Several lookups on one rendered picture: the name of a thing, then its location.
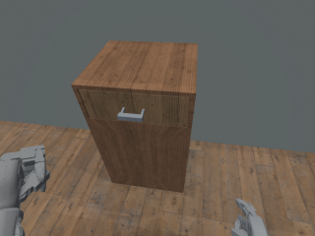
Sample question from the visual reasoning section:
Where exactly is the drawer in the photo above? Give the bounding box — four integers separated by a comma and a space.
79, 89, 189, 127

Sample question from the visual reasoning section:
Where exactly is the robot left forearm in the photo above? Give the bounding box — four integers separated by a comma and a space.
0, 207, 26, 236

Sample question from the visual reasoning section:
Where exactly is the handle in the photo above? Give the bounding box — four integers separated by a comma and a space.
117, 107, 145, 123

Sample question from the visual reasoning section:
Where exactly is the cabinet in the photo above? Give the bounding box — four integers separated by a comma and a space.
71, 40, 198, 193

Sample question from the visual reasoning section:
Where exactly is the right robot hand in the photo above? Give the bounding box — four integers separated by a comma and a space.
231, 198, 269, 236

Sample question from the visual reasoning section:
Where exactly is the left robot hand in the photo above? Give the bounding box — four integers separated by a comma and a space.
0, 145, 50, 209

